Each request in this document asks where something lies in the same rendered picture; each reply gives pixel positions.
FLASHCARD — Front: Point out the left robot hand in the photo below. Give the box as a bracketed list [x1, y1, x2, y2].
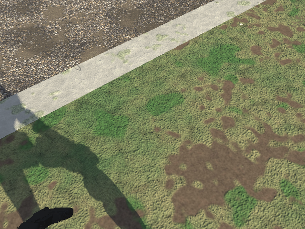
[16, 207, 73, 229]

